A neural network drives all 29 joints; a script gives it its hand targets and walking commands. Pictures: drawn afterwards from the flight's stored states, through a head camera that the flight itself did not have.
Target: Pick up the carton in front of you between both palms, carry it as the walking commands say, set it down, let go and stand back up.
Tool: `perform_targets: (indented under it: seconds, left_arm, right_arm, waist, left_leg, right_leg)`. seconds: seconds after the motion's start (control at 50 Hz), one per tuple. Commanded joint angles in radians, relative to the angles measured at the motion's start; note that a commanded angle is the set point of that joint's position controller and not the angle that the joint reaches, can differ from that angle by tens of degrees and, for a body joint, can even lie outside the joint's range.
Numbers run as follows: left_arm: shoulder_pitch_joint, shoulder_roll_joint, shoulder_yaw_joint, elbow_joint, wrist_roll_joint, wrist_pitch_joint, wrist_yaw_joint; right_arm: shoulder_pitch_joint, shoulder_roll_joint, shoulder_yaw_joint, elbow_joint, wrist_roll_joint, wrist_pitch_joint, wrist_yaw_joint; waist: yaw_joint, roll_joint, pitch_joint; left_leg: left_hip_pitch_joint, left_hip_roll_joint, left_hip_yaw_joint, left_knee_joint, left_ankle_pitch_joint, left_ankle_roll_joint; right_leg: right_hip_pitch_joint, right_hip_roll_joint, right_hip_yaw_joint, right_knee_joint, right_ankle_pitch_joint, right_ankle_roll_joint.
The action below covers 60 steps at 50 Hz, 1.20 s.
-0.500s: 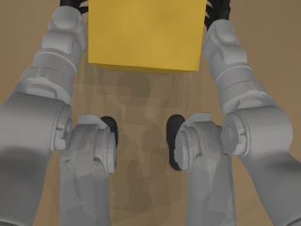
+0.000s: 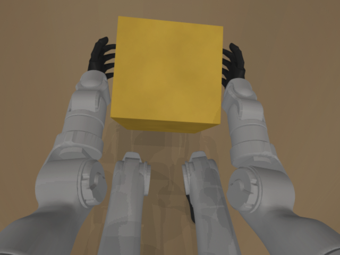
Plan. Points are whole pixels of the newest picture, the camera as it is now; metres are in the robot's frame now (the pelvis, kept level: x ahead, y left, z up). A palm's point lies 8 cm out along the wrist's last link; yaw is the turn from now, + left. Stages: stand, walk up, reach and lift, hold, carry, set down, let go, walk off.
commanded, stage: reach and lift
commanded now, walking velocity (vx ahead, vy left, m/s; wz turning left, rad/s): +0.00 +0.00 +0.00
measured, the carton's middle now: (165, 88) +0.49 +0.00 -0.14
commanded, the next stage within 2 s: none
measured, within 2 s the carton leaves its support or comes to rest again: neither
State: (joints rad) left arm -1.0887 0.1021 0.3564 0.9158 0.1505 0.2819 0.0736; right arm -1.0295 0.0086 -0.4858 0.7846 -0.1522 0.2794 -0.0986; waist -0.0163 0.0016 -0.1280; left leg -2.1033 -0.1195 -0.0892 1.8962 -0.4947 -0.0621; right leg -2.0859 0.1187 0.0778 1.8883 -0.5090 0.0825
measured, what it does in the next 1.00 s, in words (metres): rises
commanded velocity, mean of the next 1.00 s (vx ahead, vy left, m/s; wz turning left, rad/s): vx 0.00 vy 0.00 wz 0.00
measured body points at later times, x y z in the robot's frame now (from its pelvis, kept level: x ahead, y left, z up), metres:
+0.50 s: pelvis +0.04 +0.00 +0.13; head +0.22 +0.01 +0.54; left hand +0.47 +0.16 +0.07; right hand +0.47 -0.15 +0.08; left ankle +0.12 +0.13 -0.42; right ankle +0.12 -0.13 -0.42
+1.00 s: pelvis +0.10 +0.00 +0.27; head +0.16 +0.00 +0.72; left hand +0.43 +0.16 +0.23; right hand +0.43 -0.15 +0.23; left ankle +0.12 +0.13 -0.42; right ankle +0.12 -0.13 -0.42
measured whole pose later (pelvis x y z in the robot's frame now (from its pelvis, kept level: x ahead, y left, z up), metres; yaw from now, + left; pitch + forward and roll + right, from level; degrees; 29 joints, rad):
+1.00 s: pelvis +0.10 +0.00 +0.27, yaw +1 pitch +18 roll +0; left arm -0.36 -0.10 0.27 0.62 0.17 0.30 0.07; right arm -0.36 0.13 -0.30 0.58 -0.17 0.30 -0.06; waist -0.01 0.01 -0.20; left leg -0.82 -0.08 -0.14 0.89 -0.37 -0.02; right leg -0.81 0.08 0.14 0.89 -0.38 0.03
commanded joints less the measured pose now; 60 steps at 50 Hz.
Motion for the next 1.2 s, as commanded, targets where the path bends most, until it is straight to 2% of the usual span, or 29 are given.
perform_targets:
  seconds: [0.0, 0.04, 0.08, 0.12, 0.22, 0.24, 0.28, 0.3, 0.32, 0.34, 0.44, 0.46, 0.5, 0.52, 0.54, 0.62, 0.64, 0.68, 0.7, 0.72, 0.76, 0.88, 0.9, 0.92, 0.94, 0.98, 1.02, 1.04, 1.18]
  left_arm:
    - [-0.621, -1.09, -0.35, -0.084, -0.075, -0.013, -0.247]
    - [-0.603, -1.106, -0.363, -0.096, -0.073, -0.007, -0.252]
    - [-0.587, -1.128, -0.402, -0.136, -0.093, -0.007, -0.254]
    - [-0.551, -1.135, -0.43, -0.171, -0.111, -0.001, -0.253]
    - [-0.495, -1.207, -0.585, -0.287, -0.185, 0.002, -0.246]
    - [-0.469, -1.191, -0.575, -0.282, -0.188, 0.008, -0.244]
    - [-0.442, -1.22, -0.621, -0.294, -0.199, 0.008, -0.242]
    - [-0.415, -1.221, -0.62, -0.296, -0.199, 0.01, -0.241]
    - [-0.397, -1.203, -0.601, -0.292, -0.196, 0.012, -0.238]
    - [-0.387, -1.235, -0.627, -0.3, -0.197, 0.009, -0.24]
    - [-0.276, -1.238, -0.616, -0.281, -0.185, -0.001, -0.237]
    - [-0.264, -1.251, -0.624, -0.269, -0.178, -0.003, -0.235]
    - [-0.213, -1.238, -0.604, -0.267, -0.166, -0.012, -0.233]
    - [-0.2, -1.242, -0.594, -0.258, -0.158, -0.014, -0.231]
    - [-0.192, -1.252, -0.608, -0.276, -0.155, -0.024, -0.233]
    - [-0.119, -1.242, -0.588, -0.262, -0.14, -0.031, -0.235]
    - [-0.112, -1.258, -0.603, -0.271, -0.136, -0.035, -0.237]
    - [-0.078, -1.242, -0.593, -0.273, -0.129, -0.037, -0.234]
    - [-0.044, -1.24, -0.59, -0.267, -0.121, -0.037, -0.236]
    - [-0.027, -1.232, -0.583, -0.264, -0.12, -0.038, -0.238]
    - [0.001, -1.226, -0.578, -0.266, -0.107, -0.034, -0.242]
    - [0.121, -1.239, -0.616, -0.311, -0.099, -0.025, -0.251]
    - [0.132, -1.245, -0.629, -0.326, -0.105, -0.024, -0.254]
    - [0.148, -1.242, -0.638, -0.338, -0.106, -0.017, -0.255]
    - [0.163, -1.247, -0.653, -0.356, -0.113, -0.014, -0.255]
    - [0.197, -1.253, -0.674, -0.381, -0.12, 0.0, -0.259]
    - [0.234, -1.249, -0.687, -0.406, -0.128, 0.019, -0.258]
    - [0.253, -1.24, -0.684, -0.407, -0.128, 0.034, -0.258]
    - [0.336, -1.233, -0.721, -0.51, -0.143, 0.169, -0.278]
  right_arm:
    - [-0.657, 1.036, 0.461, -0.002, 0.071, 0.008, 0.244]
    - [-0.642, 1.056, 0.476, -0.009, 0.076, 0.013, 0.251]
    - [-0.615, 1.08, 0.522, -0.043, 0.088, 0.016, 0.254]
    - [-0.58, 1.071, 0.535, -0.059, 0.112, 0.02, 0.257]
    - [-0.507, 1.133, 0.685, -0.16, 0.177, 0.023, 0.258]
    - [-0.476, 1.108, 0.673, -0.143, 0.184, 0.031, 0.256]
    - [-0.441, 1.142, 0.726, -0.152, 0.193, 0.031, 0.257]
    - [-0.44, 1.137, 0.736, -0.18, 0.204, 0.029, 0.258]
    - [-0.4, 1.118, 0.71, -0.138, 0.203, 0.036, 0.257]
    - [-0.398, 1.146, 0.744, -0.165, 0.203, 0.03, 0.258]
    - [-0.269, 1.127, 0.721, -0.133, 0.179, 0.023, 0.259]
    - [-0.244, 1.145, 0.722, -0.111, 0.172, 0.018, 0.261]
    - [-0.204, 1.137, 0.71, -0.104, 0.163, 0.012, 0.261]
    - [-0.191, 1.133, 0.705, -0.106, 0.158, 0.007, 0.261]
    - [-0.19, 1.167, 0.731, -0.122, 0.155, 0.0, 0.261]
    - [-0.104, 1.141, 0.7, -0.093, 0.128, -0.008, 0.261]
    - [-0.114, 1.164, 0.721, -0.128, 0.128, -0.016, 0.261]
    - [-0.052, 1.141, 0.697, -0.091, 0.122, -0.013, 0.26]
    - [-0.06, 1.159, 0.719, -0.133, 0.118, -0.02, 0.262]
    - [-0.031, 1.151, 0.715, -0.105, 0.11, -0.012, 0.263]
    - [0.023, 1.132, 0.688, -0.085, 0.098, -0.008, 0.267]
    - [0.145, 1.168, 0.733, -0.132, 0.086, 0.001, 0.274]
    - [0.157, 1.162, 0.751, -0.146, 0.082, 0.005, 0.276]
    - [0.183, 1.153, 0.753, -0.15, 0.091, 0.009, 0.279]
    - [0.189, 1.164, 0.774, -0.172, 0.092, 0.012, 0.281]
    - [0.215, 1.165, 0.789, -0.205, 0.096, 0.027, 0.285]
    - [0.229, 1.163, 0.816, -0.239, 0.11, 0.044, 0.29]
    - [0.267, 1.151, 0.809, -0.217, 0.11, 0.061, 0.291]
    - [0.353, 1.148, 0.834, -0.305, 0.125, 0.192, 0.319]
  waist:
    - [0.0, 0.024, -0.921]
    - [0.01, 0.04, -0.952]
    - [0.002, 0.009, -1.007]
    - [0.011, 0.025, -1.045]
    - [-0.005, 0.037, -1.144]
    - [0.004, 0.034, -1.099]
    - [-0.003, 0.03, -1.069]
    - [0.002, 0.04, -1.072]
    - [0.014, 0.033, -1.027]
    - [0.004, 0.038, -1.04]
    - [-0.005, 0.036, -0.935]
    - [-0.002, 0.051, -0.89]
    - [0.002, 0.027, -0.87]
    - [0.0, 0.038, -0.841]
    - [0.012, 0.023, -0.848]
    - [-0.001, 0.019, -0.769]
    - [0.003, 0.019, -0.779]
    - [-0.001, 0.025, -0.718]
    - [0.008, 0.019, -0.717]
    - [0.01, 0.001, -0.687]
    - [0.001, 0.01, -0.644]
    - [0.005, 0.016, -0.57]
    - [-0.004, -0.009, -0.577]
    - [0.0, 0.026, -0.572]
    - [0.002, 0.006, -0.561]
    - [-0.004, 0.008, -0.55]
    - [0.007, 0.012, -0.516]
    - [0.003, 0.002, -0.485]
    - [0.005, 0.003, -0.315]
  left_leg:
    - [0.537, -0.054, 0.167, -0.271, -0.011, 0.053]
    - [0.584, -0.056, 0.167, -0.3, 0.022, 0.052]
    - [0.633, -0.055, 0.162, -0.318, 0.057, 0.05]
    - [0.697, -0.058, 0.162, -0.344, 0.098, 0.046]
    - [0.851, -0.058, 0.15, -0.393, 0.194, 0.03]
    - [0.849, -0.06, 0.151, -0.411, 0.175, 0.028]
    - [0.878, -0.058, 0.142, -0.438, 0.186, 0.025]
    - [0.901, -0.057, 0.141, -0.453, 0.193, 0.025]
    - [0.916, -0.059, 0.135, -0.474, 0.182, 0.026]
    - [0.95, -0.058, 0.13, -0.49, 0.198, 0.026]
    - [1.029, -0.055, 0.106, -0.587, 0.198, 0.024]
    - [1.041, -0.053, 0.103, -0.611, 0.201, 0.024]
    - [1.075, -0.052, 0.095, -0.646, 0.208, 0.029]
    - [1.094, -0.049, 0.089, -0.669, 0.203, 0.03]
    - [1.115, -0.047, 0.082, -0.687, 0.237, 0.033]
    - [1.18, -0.042, 0.065, -0.77, 0.228, 0.039]
    - [1.215, -0.039, 0.061, -0.791, 0.238, 0.04]
    - [1.253, -0.035, 0.053, -0.839, 0.234, 0.042]
    - [1.267, -0.032, 0.053, -0.856, 0.246, 0.044]
    - [1.271, -0.031, 0.051, -0.876, 0.246, 0.047]
    - [1.331, -0.025, 0.041, -0.926, 0.231, 0.047]
    - [1.484, -0.015, 0.021, -1.058, 0.336, 0.048]
    - [1.522, -0.013, 0.017, -1.076, 0.377, 0.047]
    - [1.561, -0.012, 0.016, -1.101, 0.403, 0.046]
    - [1.582, -0.009, 0.011, -1.121, 0.428, 0.045]
    - [1.64, -0.005, 0.006, -1.166, 0.474, 0.043]
    - [1.695, 0.001, -0.001, -1.211, 0.515, 0.044]
    - [1.724, 0.003, -0.003, -1.233, 0.516, 0.045]
    - [1.884, 0.021, -0.011, -1.398, 0.519, 0.046]
  right_leg:
    - [0.5, 0.064, -0.168, -0.257, 0.018, -0.061]
    - [0.525, 0.064, -0.162, -0.284, 0.044, -0.058]
    - [0.579, 0.067, -0.164, -0.308, 0.077, -0.051]
    - [0.604, 0.067, -0.163, -0.325, 0.115, -0.046]
    - [0.736, 0.072, -0.161, -0.368, 0.206, -0.042]
    - [0.743, 0.069, -0.153, -0.39, 0.183, -0.041]
    - [0.787, 0.068, -0.145, -0.421, 0.197, -0.042]
    - [0.807, 0.067, -0.139, -0.434, 0.205, -0.04]
    - [0.806, 0.066, -0.132, -0.455, 0.187, -0.04]
    - [0.831, 0.068, -0.135, -0.468, 0.203, -0.04]
    - [0.912, 0.066, -0.115, -0.562, 0.206, -0.041]
    - [0.924, 0.065, -0.106, -0.584, 0.211, -0.046]
    - [0.979, 0.062, -0.096, -0.628, 0.216, -0.044]
    - [0.992, 0.06, -0.089, -0.649, 0.213, -0.049]
    - [1.032, 0.06, -0.087, -0.665, 0.246, -0.047]
    - [1.122, 0.047, -0.066, -0.754, 0.247, -0.052]
    - [1.155, 0.048, -0.063, -0.772, 0.255, -0.054]
    - [1.184, 0.041, -0.051, -0.82, 0.254, -0.058]
    - [1.23, 0.038, -0.044, -0.842, 0.267, -0.057]
    - [1.262, 0.033, -0.04, -0.867, 0.273, -0.054]
    - [1.278, 0.029, -0.036, -0.911, 0.253, -0.057]
    - [1.468, 0.011, -0.01, -1.047, 0.373, -0.064]
    - [1.502, 0.011, -0.014, -1.067, 0.412, -0.061]
    - [1.526, 0.007, -0.004, -1.09, 0.439, -0.063]
    - [1.569, 0.005, -0.004, -1.114, 0.465, -0.062]
    - [1.647, 0.0, 0.002, -1.157, 0.52, -0.061]
    - [1.701, -0.005, 0.007, -1.198, 0.559, -0.06]
    - [1.716, -0.006, 0.009, -1.221, 0.562, -0.059]
    - [1.89, -0.021, 0.008, -1.377, 0.571, -0.057]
